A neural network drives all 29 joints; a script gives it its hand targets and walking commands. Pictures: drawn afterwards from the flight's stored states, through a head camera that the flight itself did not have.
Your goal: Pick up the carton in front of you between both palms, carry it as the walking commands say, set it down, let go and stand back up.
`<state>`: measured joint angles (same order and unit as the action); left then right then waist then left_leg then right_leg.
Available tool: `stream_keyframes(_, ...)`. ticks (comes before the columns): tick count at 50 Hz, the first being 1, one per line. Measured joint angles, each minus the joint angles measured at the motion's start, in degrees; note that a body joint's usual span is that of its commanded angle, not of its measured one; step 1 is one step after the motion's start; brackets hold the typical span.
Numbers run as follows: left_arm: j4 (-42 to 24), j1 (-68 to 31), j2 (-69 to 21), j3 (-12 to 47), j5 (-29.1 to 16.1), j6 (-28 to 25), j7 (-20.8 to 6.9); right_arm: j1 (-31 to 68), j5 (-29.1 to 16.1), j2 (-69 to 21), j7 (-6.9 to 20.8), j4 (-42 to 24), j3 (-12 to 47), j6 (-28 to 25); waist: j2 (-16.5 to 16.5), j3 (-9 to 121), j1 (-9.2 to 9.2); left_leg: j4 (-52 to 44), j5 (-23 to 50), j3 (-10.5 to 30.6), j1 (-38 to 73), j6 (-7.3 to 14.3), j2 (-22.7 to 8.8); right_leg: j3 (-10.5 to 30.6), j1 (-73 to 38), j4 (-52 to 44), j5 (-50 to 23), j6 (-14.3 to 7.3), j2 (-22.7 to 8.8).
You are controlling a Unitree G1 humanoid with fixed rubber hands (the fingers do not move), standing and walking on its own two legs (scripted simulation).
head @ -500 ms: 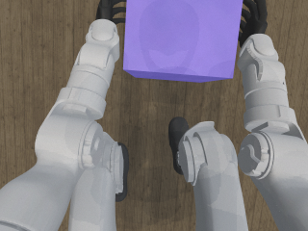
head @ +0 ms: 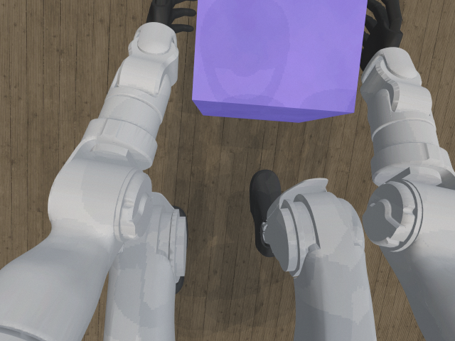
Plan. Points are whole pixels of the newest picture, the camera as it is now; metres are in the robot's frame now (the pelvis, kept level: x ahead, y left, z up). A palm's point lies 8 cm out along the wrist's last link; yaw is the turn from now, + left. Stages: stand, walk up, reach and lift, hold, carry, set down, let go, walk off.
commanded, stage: set down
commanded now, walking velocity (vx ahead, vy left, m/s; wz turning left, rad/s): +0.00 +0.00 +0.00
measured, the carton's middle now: (264, 54) +0.51 -0.11 -0.24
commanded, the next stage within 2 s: let go in 1.82 s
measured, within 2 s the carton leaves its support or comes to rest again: rests again in 0.32 s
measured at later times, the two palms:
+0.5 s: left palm (166, 27) +0.54 +0.04 -0.17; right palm (378, 56) +0.49 -0.27 -0.16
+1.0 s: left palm out of the picture +0.56 +0.07 -0.12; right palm (411, 58) +0.47 -0.29 -0.12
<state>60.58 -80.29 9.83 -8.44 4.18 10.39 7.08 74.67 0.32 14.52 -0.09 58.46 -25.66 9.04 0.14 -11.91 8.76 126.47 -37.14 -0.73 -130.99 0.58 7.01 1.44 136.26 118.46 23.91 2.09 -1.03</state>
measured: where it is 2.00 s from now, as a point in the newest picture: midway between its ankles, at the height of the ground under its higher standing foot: (219, 245)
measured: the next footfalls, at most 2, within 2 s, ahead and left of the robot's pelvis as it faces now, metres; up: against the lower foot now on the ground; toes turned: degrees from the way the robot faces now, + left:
none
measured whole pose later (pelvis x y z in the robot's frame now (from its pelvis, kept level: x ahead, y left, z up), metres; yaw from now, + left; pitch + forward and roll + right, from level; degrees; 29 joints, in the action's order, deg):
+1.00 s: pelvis +0.00 -0.01 +0.02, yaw -1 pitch +39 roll +0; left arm 52.6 -77.2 19.9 -0.9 -6.4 8.6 6.5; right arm 67.5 -11.3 16.9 -5.5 50.2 -16.3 3.3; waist 1.4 -14.3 7.8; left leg 123.4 -38.1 0.6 -124.4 -1.0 5.7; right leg 0.2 130.8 115.6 23.8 0.5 0.0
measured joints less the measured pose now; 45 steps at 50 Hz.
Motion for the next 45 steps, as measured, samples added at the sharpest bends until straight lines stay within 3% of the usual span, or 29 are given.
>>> stream_keyframes(12, 0.8, -1.4, -0.8, -2.5, 3.2, -0.8, -3.3, 0.9, 1.8, 1.3, 1.0, 2.2, -2.4, -1.2, -0.2, -1.7, -0.87, 0.5, -0.3, 0.4, 0.8, -0.2, -0.1, -0.4, -0.6, 0.5, 0.1, -0.4, 0.1)
stream_keyframes(25, 1.9, -2.7, -0.1, -2.8, 4.9, -3.2, -5.3, 1.8, 0.3, 2.4, 1.8, 5.3, -2.0, -3.5, -1.4, -4.3, -1.46, 1.3, -0.6, 1.3, 2.0, -1.1, -0.4, -1.3, -1.6, 0.9, -0.2, -0.9, 0.4)
stream_keyframes(28, 3.1, -2.7, 1.9, 0.0, 3.1, -4.5, -4.0, 2.5, -1.0, 2.4, 0.7, 8.0, -0.9, -5.8, -1.8, -5.6, -1.34, 1.6, -0.6, 1.6, 2.6, -1.4, -0.5, -1.6, -2.2, 1.0, -0.4, -1.0, 0.5)
stream_keyframes(31, 4.2, -2.6, 5.8, 3.7, -1.7, -5.4, -2.2, 2.8, -4.8, 3.4, -1.9, 10.5, 1.9, -8.2, -2.0, -7.4, -1.53, 1.7, -0.6, 1.9, 3.3, -1.7, -0.6, -1.9, -2.9, 0.9, -0.6, -1.2, 0.4)
stream_keyframes(38, 2.2, -1.7, 12.6, 11.8, -12.8, -5.9, -2.8, 1.1, -10.8, 5.8, -3.6, 10.4, 6.9, -10.8, -0.2, -8.7, -1.71, 1.5, -0.4, 2.0, 3.7, -2.0, 0.2, -2.0, -3.4, 1.1, -0.1, -1.8, -0.4)
stream_keyframes(45, -3.3, -0.4, 11.7, 11.0, -13.1, -4.7, -1.9, -2.8, -12.6, 4.5, -4.5, 1.0, 8.6, -9.6, 0.6, -6.2, -1.32, 0.4, -0.6, 2.1, 3.9, -2.1, -0.3, -2.0, -3.3, 0.2, -0.2, -1.9, 0.0)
